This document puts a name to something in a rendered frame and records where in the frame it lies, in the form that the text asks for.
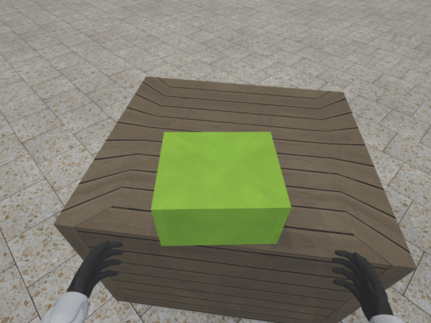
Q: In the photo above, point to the left robot hand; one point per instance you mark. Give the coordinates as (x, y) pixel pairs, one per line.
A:
(89, 273)

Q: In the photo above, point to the left robot forearm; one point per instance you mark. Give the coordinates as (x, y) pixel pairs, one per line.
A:
(69, 307)

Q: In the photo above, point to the right robot hand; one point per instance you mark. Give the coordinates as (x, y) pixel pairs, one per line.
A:
(367, 286)

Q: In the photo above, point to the carton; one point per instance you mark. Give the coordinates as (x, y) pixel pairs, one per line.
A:
(219, 188)

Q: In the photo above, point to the pedestal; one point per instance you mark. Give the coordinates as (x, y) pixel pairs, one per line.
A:
(337, 203)

